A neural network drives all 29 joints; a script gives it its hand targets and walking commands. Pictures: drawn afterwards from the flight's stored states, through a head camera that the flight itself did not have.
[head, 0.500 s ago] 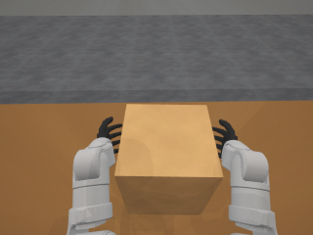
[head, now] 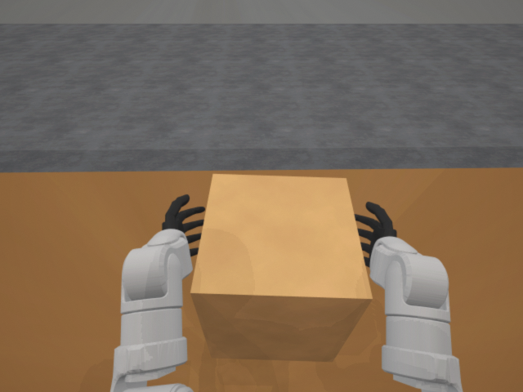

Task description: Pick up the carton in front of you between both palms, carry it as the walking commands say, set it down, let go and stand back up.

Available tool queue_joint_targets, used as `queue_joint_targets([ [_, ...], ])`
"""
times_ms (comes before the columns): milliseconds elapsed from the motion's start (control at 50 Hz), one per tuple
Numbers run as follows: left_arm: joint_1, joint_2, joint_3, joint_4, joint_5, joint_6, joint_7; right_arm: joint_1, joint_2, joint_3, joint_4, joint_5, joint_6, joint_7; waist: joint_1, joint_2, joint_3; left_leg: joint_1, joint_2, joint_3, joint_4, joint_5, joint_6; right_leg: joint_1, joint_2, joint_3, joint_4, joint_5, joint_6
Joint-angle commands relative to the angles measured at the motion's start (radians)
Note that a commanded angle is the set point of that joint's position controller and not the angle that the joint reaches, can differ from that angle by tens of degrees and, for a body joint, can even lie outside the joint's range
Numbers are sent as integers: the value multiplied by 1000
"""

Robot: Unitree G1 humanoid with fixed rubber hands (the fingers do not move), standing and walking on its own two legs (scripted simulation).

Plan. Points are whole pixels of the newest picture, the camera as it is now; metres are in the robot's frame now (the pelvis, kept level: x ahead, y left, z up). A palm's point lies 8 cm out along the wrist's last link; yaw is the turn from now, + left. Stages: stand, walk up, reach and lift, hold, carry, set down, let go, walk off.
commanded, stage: carry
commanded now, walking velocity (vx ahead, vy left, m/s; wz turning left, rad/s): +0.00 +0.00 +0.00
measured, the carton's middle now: (275, 272) +0.33 +0.00 +0.04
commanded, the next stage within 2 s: none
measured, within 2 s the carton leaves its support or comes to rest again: neither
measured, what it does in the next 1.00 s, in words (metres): stands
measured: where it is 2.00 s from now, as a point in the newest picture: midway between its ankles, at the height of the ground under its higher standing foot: outside the picture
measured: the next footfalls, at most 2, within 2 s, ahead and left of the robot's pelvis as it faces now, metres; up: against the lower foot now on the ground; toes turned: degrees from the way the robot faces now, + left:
none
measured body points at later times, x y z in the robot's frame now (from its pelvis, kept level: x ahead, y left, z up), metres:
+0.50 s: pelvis +0.00 +0.00 +0.00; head -0.02 +0.00 +0.45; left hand +0.34 +0.15 +0.11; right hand +0.33 -0.15 +0.11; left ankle +0.05 +0.08 -0.73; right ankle -0.05 -0.08 -0.72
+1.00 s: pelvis +0.00 +0.00 +0.00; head -0.03 -0.01 +0.45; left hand +0.33 +0.15 +0.12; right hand +0.33 -0.15 +0.11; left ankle +0.05 +0.08 -0.73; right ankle -0.05 -0.08 -0.72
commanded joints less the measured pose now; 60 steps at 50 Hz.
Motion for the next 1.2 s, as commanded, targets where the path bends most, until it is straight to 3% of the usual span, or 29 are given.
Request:
queue_joint_targets([
  [0, -577, -751, -586, -57, -170, -11, -11, -593, 735, 557, -48, 167, -7, 8, -14, 4, -252, 177, 147, -159, -82, 158, -6, -6, -132, 129, -115, 115, -5],
  [40, -578, -773, -576, -55, -189, -14, -20, -623, 723, 573, -85, 160, -11, 4, 17, -3, -247, 142, 157, -175, -80, 143, 3, 10, -152, 151, -127, 146, 4],
  [120, -586, -772, -599, -81, -196, -23, -11, -603, 735, 574, -86, 173, -21, 5, 9, 8, -332, 200, 158, -136, 18, 362, 23, 64, -158, 140, -53, 426, 15],
  [140, -596, -781, -597, -55, -201, -20, -16, -616, 740, 578, -110, 166, -21, 2, -20, -14, -321, 189, 155, -150, -14, 385, 20, 72, -151, 115, -21, 404, -1],
  [260, -556, -757, -589, -68, -179, -20, -15, -590, 738, 589, -80, 177, -16, 6, 8, 29, -292, 169, 160, -159, -11, 307, 23, 51, -130, 129, -67, 278, 7],
  [280, -572, -762, -603, -122, -193, -29, -17, -622, 773, 626, -120, 200, -25, 8, -9, -18, -274, 155, 149, -163, -22, 316, 18, 46, -157, 120, -46, 329, 0],
  [300, -605, -749, -606, -137, -193, -33, -14, -607, 775, 616, -84, 187, -22, 12, 7, 8, -303, 173, 139, -126, 14, 305, 9, 61, -167, 134, -49, 436, 5],
  [360, -532, -767, -588, -49, -210, -21, -21, -566, 722, 573, -90, 167, -17, 7, 2, -27, -325, 176, 134, -129, 16, 349, 4, 85, -178, 120, -22, 563, -5],
  [380, -567, -757, -611, -140, -205, -26, -22, -573, 751, 602, -115, 183, -18, 10, -2, 13, -341, 210, 135, -133, 39, 408, 18, 78, -151, 119, -31, 512, 8],
  [440, -576, -754, -610, -117, -199, -26, -24, -579, 750, 599, -99, 186, -19, 18, -6, 45, -312, 206, 174, -159, -39, 317, 24, 38, -130, 106, -54, 202, 14],
  [520, -565, -737, -591, -65, -198, -19, -17, -614, 730, 599, -99, 187, -20, 13, -2, -22, -286, 168, 161, -172, -44, 263, 21, 58, -144, 135, -88, 238, 10],
  [560, -530, -735, -557, -25, -157, -13, -16, -595, 722, 589, -82, 169, -12, 9, -2, -14, -239, 164, 155, -150, -57, 185, -6, 17, -163, 133, -114, 247, -1],
  [580, -559, -753, -573, -59, -165, -12, -16, -624, 732, 580, -106, 181, -16, 13, 0, 42, -276, 168, 148, -156, -45, 219, 8, 63, -158, 142, -83, 265, -11],
  [620, -556, -740, -571, -50, -170, -10, -16, -608, 743, 574, -81, 180, -9, 13, -12, -5, -283, 189, 152, -162, -74, 221, 10, 21, -155, 116, -84, 183, -11],
  [700, -582, -737, -566, -24, -155, -7, -13, -597, 724, 550, -33, 147, -8, 7, 6, 5, -262, 165, 177, -197, -89, 210, 19, 15, -134, 114, -94, 87, 0],
  [720, -605, -753, -579, -42, -168, -10, -13, -619, 741, 540, -40, 170, -11, 13, -11, 69, -240, 188, 173, -196, -101, 209, 11, 9, -137, 122, -100, 76, -1],
  [760, -611, -769, -570, -45, -172, -13, -14, -627, 732, 566, -48, 162, -8, 6, -4, 42, -233, 155, 187, -235, -156, 71, 8, 11, -104, 121, -111, -60, 13],
  [780, -609, -785, -580, -59, -179, -12, -12, -614, 744, 559, -56, 168, -10, 7, 10, 64, -239, 130, 180, -208, -141, 104, 7, 21, -125, 119, -116, 11, 11],
  [800, -614, -758, -569, -11, -170, -10, -8, -616, 737, 556, -24, 157, -6, 4, -7, -3, -239, 157, 173, -195, -104, 178, 2, 45, -131, 131, -102, 117, 12],
  [840, -618, -764, -578, -52, -187, -17, -11, -615, 735, 552, -47, 150, -14, 2, 0, 47, -254, 183, 154, -165, -87, 281, -2, 4, -153, 107, -79, 158, 2],
  [900, -588, -775, -575, -52, -204, -19, -17, -637, 773, 582, -78, 181, -15, 1, -1, -48, -309, 182, 158, -161, -34, 262, 9, 35, -162, 130, -93, 282, 15],
  [920, -566, -758, -574, -42, -177, -17, -19, -631, 733, 567, -73, 146, -10, -2, 19, -30, -276, 190, 147, -138, -38, 217, 0, -5, -185, 143, -105, 268, 8],
  [940, -546, -757, -552, -4, -186, -9, -24, -582, 735, 554, -30, 149, -3, -4, -11, -3, -262, 154, 142, -139, -41, 254, 4, 31, -169, 120, -84, 304, 1],
  [980, -609, -776, -611, -63, -203, -17, -24, -610, 767, 565, -75, 160, -21, 7, 2, 13, -305, 171, 155, -145, -16, 341, 15, 42, -160, 108, -49, 331, 3],
  [1020, -596, -786, -598, -25, -198, -18, -15, -609, 729, 569, -67, 164, -17, 4, 4, 72, -312, 187, 154, -159, -33, 285, 14, 58, -142, 122, -69, 232, 8],
  [1080, -559, -751, -552, -41, -179, -19, -19, -652, 756, 619, -107, 193, -20, 4, 10, -20, -251, 152, 168, -193, -53, 217, 9, 25, -137, 118, -104, 178, -2],
  [1120, -572, -763, -577, -30, -187, -11, -18, -552, 730, 553, -47, 160, -12, 5, -15, 21, -295, 177, 161, -160, -36, 330, 3, 63, -153, 118, -58, 329, -5],
  [1140, -591, -787, -588, -75, -195, -26, -17, -634, 769, 602, -109, 184, -23, 6, 4, 36, -307, 198, 152, -137, -17, 358, -4, 30, -152, 113, -58, 344, -2],
  [1180, -565, -762, -595, -62, -203, -26, -21, -635, 745, 591, -107, 186, -21, 3, -6, 10, -307, 204, 156, -149, -15, 340, 9, 49, -159, 112, -48, 351, 2],
])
